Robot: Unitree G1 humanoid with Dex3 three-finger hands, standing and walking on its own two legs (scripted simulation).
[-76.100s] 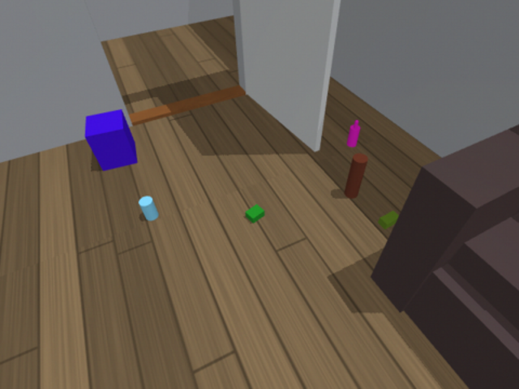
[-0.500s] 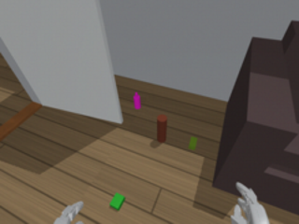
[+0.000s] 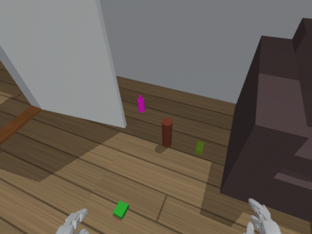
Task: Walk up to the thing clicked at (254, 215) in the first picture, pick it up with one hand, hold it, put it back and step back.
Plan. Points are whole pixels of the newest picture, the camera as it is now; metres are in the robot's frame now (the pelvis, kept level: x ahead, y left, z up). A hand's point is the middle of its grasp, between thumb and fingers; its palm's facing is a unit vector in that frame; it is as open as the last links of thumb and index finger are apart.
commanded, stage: home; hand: left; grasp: from above
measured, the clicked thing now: (121, 209) +0.45 +0.24 -0.70
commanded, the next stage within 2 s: stand in 1.32 s
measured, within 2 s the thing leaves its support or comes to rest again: neither
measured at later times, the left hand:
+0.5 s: hand out of the picture +0.16 +0.18 -0.04, palm faces +0.04 -0.98 -0.21, open 7.4 cm
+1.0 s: hand out of the picture +0.16 +0.18 -0.05, palm faces +0.04 -0.98 -0.21, open 7.4 cm
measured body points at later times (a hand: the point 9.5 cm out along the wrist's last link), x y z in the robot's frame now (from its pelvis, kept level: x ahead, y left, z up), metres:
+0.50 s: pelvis +0.00 +0.00 +0.00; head +0.01 +0.00 +0.45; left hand +0.15 +0.23 -0.03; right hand +0.16 -0.25 -0.06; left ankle +0.01 +0.13 -0.68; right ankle +0.00 -0.13 -0.68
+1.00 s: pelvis +0.00 +0.00 +0.00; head +0.02 +0.00 +0.45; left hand +0.16 +0.23 -0.03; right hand +0.16 -0.24 -0.06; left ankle +0.01 +0.13 -0.68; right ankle +0.00 -0.13 -0.68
